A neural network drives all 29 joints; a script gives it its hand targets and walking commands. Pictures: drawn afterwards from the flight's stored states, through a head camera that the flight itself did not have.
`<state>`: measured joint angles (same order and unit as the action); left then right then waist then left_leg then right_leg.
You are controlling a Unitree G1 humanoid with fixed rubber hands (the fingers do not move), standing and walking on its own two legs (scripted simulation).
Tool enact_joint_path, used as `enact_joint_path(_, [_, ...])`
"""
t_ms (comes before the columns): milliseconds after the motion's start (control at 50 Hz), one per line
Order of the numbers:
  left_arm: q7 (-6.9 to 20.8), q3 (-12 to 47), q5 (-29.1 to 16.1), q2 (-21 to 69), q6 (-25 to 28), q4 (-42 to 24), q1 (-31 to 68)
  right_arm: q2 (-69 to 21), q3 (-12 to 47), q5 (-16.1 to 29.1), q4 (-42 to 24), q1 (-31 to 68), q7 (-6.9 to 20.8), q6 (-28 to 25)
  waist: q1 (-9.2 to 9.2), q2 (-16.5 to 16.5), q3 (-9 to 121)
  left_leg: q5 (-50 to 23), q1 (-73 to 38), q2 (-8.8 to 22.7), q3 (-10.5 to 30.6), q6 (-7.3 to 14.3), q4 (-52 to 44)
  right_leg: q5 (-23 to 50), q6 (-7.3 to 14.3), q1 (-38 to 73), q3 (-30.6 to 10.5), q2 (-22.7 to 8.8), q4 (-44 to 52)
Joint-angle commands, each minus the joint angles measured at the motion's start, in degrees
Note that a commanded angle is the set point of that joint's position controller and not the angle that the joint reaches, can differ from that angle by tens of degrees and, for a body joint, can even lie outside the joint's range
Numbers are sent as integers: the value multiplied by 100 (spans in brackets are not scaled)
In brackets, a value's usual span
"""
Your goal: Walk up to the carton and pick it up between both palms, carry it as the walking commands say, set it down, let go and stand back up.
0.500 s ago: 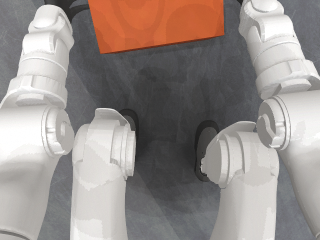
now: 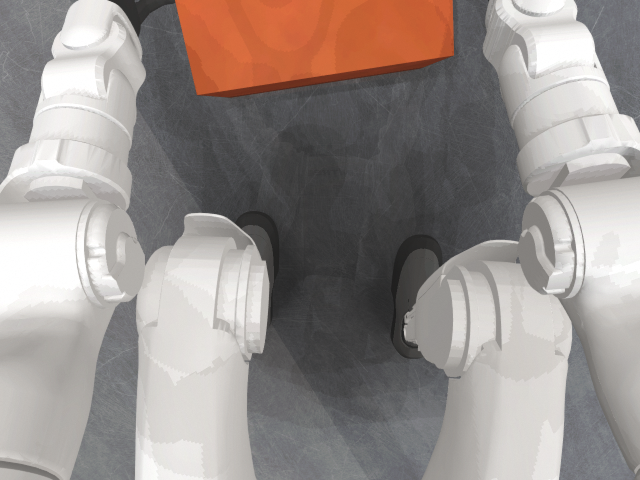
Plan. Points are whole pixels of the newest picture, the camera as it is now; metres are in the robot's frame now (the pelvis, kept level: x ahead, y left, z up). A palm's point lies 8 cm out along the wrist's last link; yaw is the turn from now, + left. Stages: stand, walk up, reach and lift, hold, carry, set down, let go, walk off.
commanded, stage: set down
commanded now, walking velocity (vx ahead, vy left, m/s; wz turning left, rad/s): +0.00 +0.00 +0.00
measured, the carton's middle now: out of the picture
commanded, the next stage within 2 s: none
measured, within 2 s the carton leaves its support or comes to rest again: neither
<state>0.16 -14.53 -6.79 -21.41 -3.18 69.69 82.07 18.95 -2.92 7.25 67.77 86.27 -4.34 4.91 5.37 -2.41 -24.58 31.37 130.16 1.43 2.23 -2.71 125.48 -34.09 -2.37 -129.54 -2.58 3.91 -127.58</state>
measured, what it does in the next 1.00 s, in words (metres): stands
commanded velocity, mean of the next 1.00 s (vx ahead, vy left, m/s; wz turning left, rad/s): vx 0.00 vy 0.00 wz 0.00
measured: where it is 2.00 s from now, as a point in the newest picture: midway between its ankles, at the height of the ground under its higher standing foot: (333, 305)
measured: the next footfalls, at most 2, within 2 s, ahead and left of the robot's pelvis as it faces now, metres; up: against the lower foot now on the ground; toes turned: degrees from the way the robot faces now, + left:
none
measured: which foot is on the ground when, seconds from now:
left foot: down 0.00-1.00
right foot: down 0.00-1.00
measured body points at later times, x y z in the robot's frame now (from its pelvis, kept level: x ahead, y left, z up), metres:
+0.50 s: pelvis +0.00 +0.01 +0.00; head +0.38 +0.02 +0.22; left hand +0.50 +0.29 -0.21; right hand +0.57 -0.13 -0.21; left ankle +0.12 +0.14 -0.33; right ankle +0.11 -0.12 -0.33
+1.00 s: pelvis -0.01 +0.00 +0.04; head +0.36 +0.04 +0.28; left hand +0.51 +0.30 -0.12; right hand +0.59 -0.13 -0.11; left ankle +0.12 +0.14 -0.33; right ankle +0.11 -0.12 -0.33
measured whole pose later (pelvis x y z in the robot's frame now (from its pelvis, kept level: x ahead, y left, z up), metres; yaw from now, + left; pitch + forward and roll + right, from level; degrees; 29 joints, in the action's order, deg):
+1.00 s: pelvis -0.01 +0.00 +0.04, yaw +1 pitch +31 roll -1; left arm -2.8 -12.2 -13.8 -26.4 -7.0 57.5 80.9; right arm 27.1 -2.8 11.7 57.9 86.5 -5.8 9.8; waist 5.9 -1.5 -28.6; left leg 30.0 120.6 0.6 2.4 -1.8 120.0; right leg -34.5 -1.7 -118.2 -1.2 1.0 -122.1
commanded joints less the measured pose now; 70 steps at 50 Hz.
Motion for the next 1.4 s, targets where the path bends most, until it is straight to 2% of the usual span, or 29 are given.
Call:
enact_joint_path(0, [-81,5,-117,-447,456,-523,1626,89,247,170,-709,1792,45,-277,505,-286,5820,-2194,-2874,-208,-386,119,-743,1565,65,2477,224,61,853])
enact_joint_path(100, [-281,-35,-282,-950,503,-171,1525,597,289,289,-511,1808,-160,-274,551,-265,5950,-2234,-2921,-128,-325,58,-736,1533,20,2564,149,-36,848])
enact_joint_path(180, [-321,-20,-364,-1108,531,-73,1466,768,289,342,-450,1764,-217,-298,497,-242,6059,-2386,-2965,-104,-265,38,-717,1622,3,2522,149,-91,813])
enact_joint_path(360, [-244,152,-639,-1272,532,-235,1473,1038,305,461,-522,1697,-108,-297,310,-190,6083,-2492,-3044,-63,-138,74,-666,1570,26,2236,204,-202,709])
enact_joint_path(520, [-166,191,-714,-1403,462,-336,1456,1139,370,557,-744,1759,-7,-234,333,-211,6296,-2358,-3165,-23,-160,119,-647,1458,27,2432,247,-246,685])
enact_joint_path(660, [-243,87,-734,-1683,313,-1084,1501,1340,348,605,-1429,1834,-111,-85,412,-237,7929,-2568,-4043,-78,-298,135,-723,1665,15,3348,386,-193,787])
enact_joint_path(700, [-289,134,-811,-1757,184,-1472,1587,1468,358,660,-1822,1998,-174,34,453,-175,8801,-2569,-4550,-95,-383,141,-786,1676,26,3879,453,-147,822])
enact_joint_path(740, [-343,67,-835,-1797,71,-2143,1398,1561,308,682,-2506,1903,-233,122,524,-138,9761,-3075,-5174,-158,-450,149,-822,2121,-4,4471,543,-96,852])
enact_joint_path(760, [-356,108,-840,-1750,9,-2172,1381,1557,257,647,-2439,1802,-253,188,465,-107,9712,-3006,-5243,-162,-466,157,-875,2000,15,4340,598,-79,905])
enact_joint_path(840, [-352,60,-679,-1563,-206,-1914,1421,1594,-15,483,-1845,1704,-225,344,324,76,8247,-1966,-4578,-196,-430,151,-1246,1070,110,3583,540,-75,1204])
enact_joint_path(960, [-260,171,-715,-1227,-289,-1828,1119,1420,-157,371,-1473,1400,-103,379,138,198,8423,-2120,-4758,-251,-527,49,-1508,1280,147,3696,588,-29,1503])
enact_joint_path(1060, [-256,144,-722,-1315,-397,-2278,1159,1540,-345,239,-1750,1439,-86,462,54,181,8831,-2140,-5011,-305,-517,56,-1848,1270,174,3899,624,1,1830])
enact_joint_path(1220, [-402,-71,-778,-1816,-964,-3301,1376,1890,-350,445,-2859,1911,-139,947,294,141,10560,-2021,-6269,-379,-613,106,-2592,1079,236,5124,727,114,2505])
enact_joint_path(1240, [-422,-155,-775,-1800,-1030,-3571,1259,1899,-388,472,-3242,1839,-140,1004,333,64,10848,-2344,-6499,-412,-638,123,-2617,1355,216,5369,743,127,2565])
enact_joint_path(1300, [-396,-122,-763,-1830,-1235,-3667,1149,1915,-447,428,-3211,1564,-136,1196,218,127,10869,-2323,-6554,-443,-599,133,-2902,1352,242,5387,741,132,2874])
enact_joint_path(1380, [-308,-148,-732,-1735,-1356,-3486,983,1822,-466,374,-3056,1361,-62,1294,183,156,10491,-2146,-6475,-433,-560,138,-3328,1266,256,5426,671,117,3344])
